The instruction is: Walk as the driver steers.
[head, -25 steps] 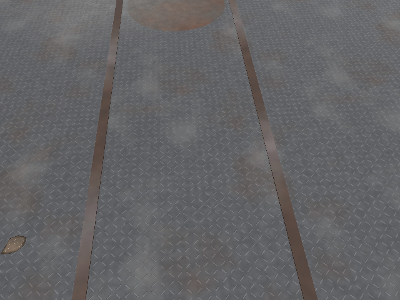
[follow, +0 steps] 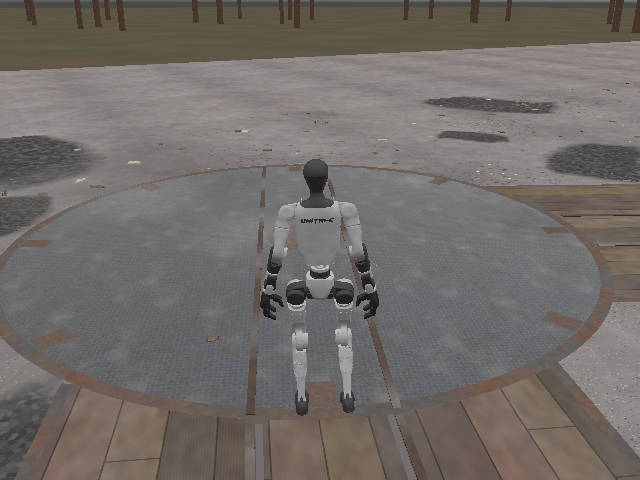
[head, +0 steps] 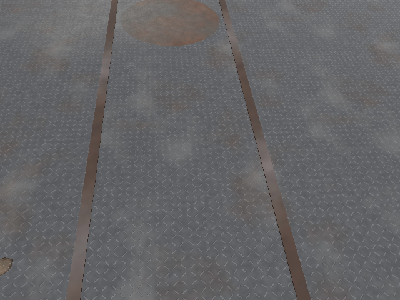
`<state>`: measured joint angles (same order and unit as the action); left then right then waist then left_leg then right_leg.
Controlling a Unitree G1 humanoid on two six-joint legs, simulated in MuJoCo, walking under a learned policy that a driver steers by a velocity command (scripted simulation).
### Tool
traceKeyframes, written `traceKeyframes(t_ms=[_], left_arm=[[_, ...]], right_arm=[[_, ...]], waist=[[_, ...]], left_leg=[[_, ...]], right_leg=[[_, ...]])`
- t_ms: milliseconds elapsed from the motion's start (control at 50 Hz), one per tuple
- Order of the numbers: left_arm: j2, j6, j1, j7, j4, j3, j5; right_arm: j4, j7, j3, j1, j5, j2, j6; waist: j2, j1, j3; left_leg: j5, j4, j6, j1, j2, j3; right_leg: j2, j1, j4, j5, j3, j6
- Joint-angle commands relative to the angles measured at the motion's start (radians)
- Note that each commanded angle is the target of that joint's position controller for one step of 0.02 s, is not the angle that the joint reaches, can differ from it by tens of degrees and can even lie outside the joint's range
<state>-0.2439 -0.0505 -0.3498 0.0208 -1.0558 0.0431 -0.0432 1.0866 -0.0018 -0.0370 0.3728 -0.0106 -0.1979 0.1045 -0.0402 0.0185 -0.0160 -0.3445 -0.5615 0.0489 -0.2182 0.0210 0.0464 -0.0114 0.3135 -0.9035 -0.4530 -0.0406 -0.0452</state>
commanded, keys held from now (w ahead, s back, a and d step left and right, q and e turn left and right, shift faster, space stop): w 0.48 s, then w+q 0.52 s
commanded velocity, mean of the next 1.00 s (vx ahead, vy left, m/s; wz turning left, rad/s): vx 0.47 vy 0.00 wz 0.19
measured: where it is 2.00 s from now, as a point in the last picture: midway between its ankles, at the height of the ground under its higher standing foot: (164, 182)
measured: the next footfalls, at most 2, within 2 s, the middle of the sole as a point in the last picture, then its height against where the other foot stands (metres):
right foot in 0.40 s outside the picture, level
left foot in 0.94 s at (160, 259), level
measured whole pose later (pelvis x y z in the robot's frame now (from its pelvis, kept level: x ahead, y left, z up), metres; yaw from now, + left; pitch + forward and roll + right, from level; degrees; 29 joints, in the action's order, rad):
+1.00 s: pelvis +0.55 +0.02 -0.02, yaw +14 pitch +2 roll -1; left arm -0.26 -0.07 -0.31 0.01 -0.97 0.05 0.00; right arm 0.76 0.05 -0.07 0.08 -0.02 -0.25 0.07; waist 0.01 -0.03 0.06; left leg -0.18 -0.64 0.11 -0.52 0.04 0.05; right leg -0.05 0.11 -0.94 -0.46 0.11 0.01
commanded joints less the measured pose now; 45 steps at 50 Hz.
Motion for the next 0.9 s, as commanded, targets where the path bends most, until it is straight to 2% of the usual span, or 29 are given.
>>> traceKeyframes(t_ms=[20, 40, 60, 80, 120, 160, 200, 260, 300, 320, 340, 360, 380, 400, 420, 440, 460, 480, 500, 520, 540, 560, 580, 640, 680, 740, 820, 860, 900], left_arm=[[-0.056, -0.060, 0.124, -0.016, 0.118, 0.004, -0.007], [-0.076, -0.067, 0.136, -0.017, 0.117, 0.014, 0.007], [-0.094, -0.069, 0.155, -0.021, 0.119, 0.023, 0.016], [-0.085, -0.066, 0.160, -0.028, 0.119, 0.025, 0.019], [-0.045, -0.058, 0.212, -0.038, 0.137, 0.017, 0.021], [-0.017, -0.054, 0.322, -0.041, 0.182, 0.003, 0.021], [-0.007, -0.055, 0.413, -0.047, 0.218, -0.007, 0.017], [-0.027, -0.054, 0.484, -0.059, 0.253, -0.011, 0.009], [-0.049, -0.058, 0.503, -0.068, 0.273, -0.008, 0.009], [-0.066, -0.062, 0.483, -0.071, 0.275, -0.001, 0.010], [-0.093, -0.064, 0.438, -0.071, 0.268, 0.011, 0.011], [-0.125, -0.063, 0.336, -0.067, 0.243, 0.029, 0.011], [-0.165, -0.059, 0.160, -0.059, 0.189, 0.054, 0.007], [-0.231, -0.051, -0.027, -0.047, 0.149, 0.074, 0.018], [-0.297, -0.048, -0.110, -0.054, 0.121, 0.084, 0.035], [-0.198, -0.048, -0.072, -0.055, 0.119, 0.058, 0.030], [-0.153, -0.054, 0.040, -0.052, 0.135, 0.044, 0.026], [-0.122, -0.060, 0.136, -0.054, 0.159, 0.033, 0.030], [-0.091, -0.067, 0.188, -0.059, 0.164, 0.025, 0.041], [-0.069, -0.074, 0.204, -0.062, 0.156, 0.018, 0.053], [-0.055, -0.076, 0.201, -0.064, 0.143, 0.016, 0.053], [-0.056, -0.078, 0.187, -0.061, 0.129, 0.016, 0.052], [-0.082, -0.082, 0.173, -0.056, 0.117, 0.022, 0.053], [-0.112, -0.084, 0.131, -0.034, 0.096, 0.029, 0.058], [-0.122, -0.081, 0.115, -0.023, 0.095, 0.029, 0.058], [-0.142, -0.077, 0.077, -0.010, 0.094, 0.029, 0.051], [-0.157, -0.050, -0.014, -0.005, 0.068, 0.034, 0.039], [-0.172, -0.030, -0.019, -0.003, 0.070, 0.040, 0.034], [-0.202, -0.013, 0.012, 0.005, 0.092, 0.048, 0.035]], right_arm=[[-0.009, 0.012, -0.011, 0.130, 0.004, -0.123, 0.025], [-0.024, 0.017, -0.007, 0.095, 0.002, -0.119, 0.023], [-0.027, 0.018, 0.003, 0.096, 0.004, -0.090, 0.016], [-0.023, 0.014, 0.009, 0.127, 0.010, -0.071, 0.008], [-0.017, 0.001, 0.008, 0.175, 0.013, -0.089, -0.004], [-0.029, -0.012, 0.005, 0.176, 0.017, -0.115, -0.012], [-0.039, -0.020, 0.000, 0.185, 0.015, -0.142, -0.015], [-0.031, -0.023, -0.009, 0.211, 0.001, -0.157, -0.014], [-0.029, -0.024, -0.015, 0.202, -0.006, -0.158, -0.017], [-0.033, -0.024, -0.021, 0.186, -0.005, -0.169, -0.020], [-0.040, -0.024, -0.026, 0.170, -0.001, -0.180, -0.024], [-0.046, -0.023, -0.031, 0.153, 0.005, -0.190, -0.032], [-0.058, -0.022, -0.028, 0.133, 0.011, -0.185, -0.040], [-0.087, -0.018, -0.015, 0.123, 0.024, -0.159, -0.040], [-0.092, -0.001, 0.031, 0.270, 0.015, 0.019, -0.017], [-0.087, 0.004, 0.010, 0.190, -0.015, -0.073, 0.015], [-0.131, 0.005, -0.010, 0.074, -0.044, -0.138, 0.032], [-0.148, -0.004, -0.013, 0.008, -0.041, -0.153, 0.039], [-0.145, -0.013, -0.023, -0.009, -0.030, -0.148, 0.032], [-0.139, -0.016, -0.027, 0.021, -0.023, -0.126, 0.014], [-0.131, -0.018, -0.027, 0.045, -0.024, -0.098, -0.004], [-0.130, -0.020, -0.028, 0.055, -0.026, -0.081, -0.019], [-0.142, -0.021, -0.028, 0.036, -0.026, -0.072, -0.030], [-0.193, -0.021, -0.039, -0.088, -0.015, -0.104, -0.037], [-0.215, -0.009, -0.040, -0.146, -0.011, -0.101, -0.029], [-0.258, 0.011, -0.026, -0.266, -0.007, -0.079, -0.023], [-0.327, 0.040, -0.015, -0.389, -0.010, -0.071, -0.024], [-0.363, 0.057, -0.017, -0.411, -0.013, -0.080, -0.025], [-0.379, 0.068, -0.035, -0.359, -0.015, -0.118, -0.028]], waist=[[0.138, 0.024, 0.165], [0.110, 0.011, 0.159], [0.114, 0.011, 0.149], [0.127, 0.017, 0.129], [0.132, 0.030, 0.124], [0.115, 0.046, 0.142], [0.123, 0.065, 0.155], [0.141, 0.066, 0.181], [0.139, 0.044, 0.180], [0.147, 0.019, 0.156], [0.163, -0.015, 0.107], [0.185, -0.073, 0.030], [0.182, -0.158, -0.075], [0.097, -0.221, -0.208], [-0.211, -0.128, -0.403], [-0.155, -0.157, -0.351], [-0.124, -0.128, -0.160], [-0.006, -0.092, -0.084], [0.034, -0.054, -0.034], [0.013, -0.014, -0.026], [-0.006, 0.003, -0.013], [-0.012, 0.013, 0.008], [-0.030, 0.018, 0.038], [-0.006, 0.002, 0.081], [0.005, -0.012, 0.081], [0.014, -0.054, 0.093], [0.032, -0.099, 0.126], [0.015, -0.090, 0.122], [-0.034, -0.040, 0.058]], left_leg=[[-0.200, 0.422, 0.184, 0.273, -0.360, -0.587], [-0.070, 0.425, 0.150, 0.273, -0.321, -0.486], [0.071, 0.429, 0.122, 0.270, -0.281, -0.386], [0.182, 0.428, 0.109, 0.272, -0.249, -0.314], [0.349, 0.425, 0.117, 0.276, -0.227, -0.233], [0.387, 0.441, 0.120, 0.234, -0.215, -0.187], [0.375, 0.464, 0.119, 0.180, -0.204, -0.154], [0.380, 0.481, 0.126, 0.187, -0.235, -0.136], [0.465, 0.449, 0.112, 0.256, -0.260, -0.121], [0.576, 0.408, 0.101, 0.286, -0.271, -0.112], [0.770, 0.338, 0.089, 0.318, -0.273, -0.097], [0.961, 0.211, 0.074, 0.321, -0.264, -0.077], [1.028, 0.011, 0.047, 0.258, -0.224, -0.048], [0.743, -0.297, 0.019, 0.015, -0.176, -0.032], [-0.073, -0.681, -0.042, -0.340, 0.033, -0.069], [-0.193, -0.821, -0.016, -0.454, 0.013, -0.198], [-0.125, -0.848, 0.004, -0.537, -0.042, -0.167], [-0.024, -0.802, 0.012, -0.487, -0.099, -0.148], [0.030, -0.746, 0.010, -0.430, -0.134, -0.135], [0.062, -0.706, 0.013, -0.353, -0.165, -0.146], [0.068, -0.675, 0.014, -0.319, -0.173, -0.146], [0.071, -0.654, 0.015, -0.314, -0.178, -0.142], [0.083, -0.626, 0.008, -0.331, -0.181, -0.146], [0.230, -0.496, -0.012, -0.461, -0.178, -0.169], [0.357, -0.365, -0.012, -0.482, -0.160, -0.162], [0.475, -0.189, -0.011, -0.445, -0.139, -0.084], [0.418, -0.077, 0.009, -0.530, -0.121, -0.043], [0.317, -0.052, 0.031, -0.529, -0.100, -0.007], [0.212, -0.056, 0.066, -0.398, -0.036, 0.057]], right_leg=[[-0.065, 0.586, -0.323, 0.102, -0.046, -0.050], [-0.088, 0.576, -0.271, 0.180, -0.035, -0.052], [-0.105, 0.541, -0.214, 0.231, -0.020, -0.045], [-0.107, 0.508, -0.177, 0.264, 0.002, -0.035], [-0.098, 0.499, -0.089, 0.304, 0.043, -0.004], [-0.081, 0.473, 0.064, 0.364, 0.065, 0.018], [-0.051, 0.395, 0.208, 0.431, 0.094, 0.027], [-0.034, 0.335, 0.306, 0.474, 0.099, 0.014], [-0.030, 0.320, 0.355, 0.463, 0.086, -0.015], [-0.019, 0.274, 0.371, 0.446, 0.086, -0.031], [0.008, 0.198, 0.367, 0.421, 0.103, -0.049], [0.042, 0.058, 0.355, 0.400, 0.123, -0.070], [0.057, -0.169, 0.362, 0.406, 0.128, -0.099], [-0.122, -0.492, 0.341, 0.338, -0.081, -0.160], [-0.389, -0.806, 0.493, 0.067, -0.623, -0.341], [-0.366, -0.745, 0.633, -0.018, -0.750, -0.309], [-0.337, -0.586, 0.646, 0.050, -0.580, -0.256], [-0.304, -0.409, 0.668, 0.195, -0.438, -0.226], [-0.272, -0.270, 0.691, 0.309, -0.319, -0.205], [-0.241, -0.184, 0.719, 0.344, -0.237, -0.187], [-0.224, -0.137, 0.748, 0.348, -0.186, -0.182], [-0.214, -0.100, 0.774, 0.351, -0.137, -0.182], [-0.225, -0.064, 0.799, 0.365, -0.106, -0.192], [-0.217, -0.095, 0.825, 0.413, -0.022, -0.182], [-0.201, -0.131, 0.821, 0.471, 0.044, -0.158], [-0.194, -0.164, 0.831, 0.487, 0.123, -0.132], [-0.244, -0.364, 0.769, 0.555, 0.166, -0.119], [-0.271, -0.438, 0.697, 0.690, 0.185, -0.105], [-0.275, -0.461, 0.555, 1.047, 0.220, -0.080]])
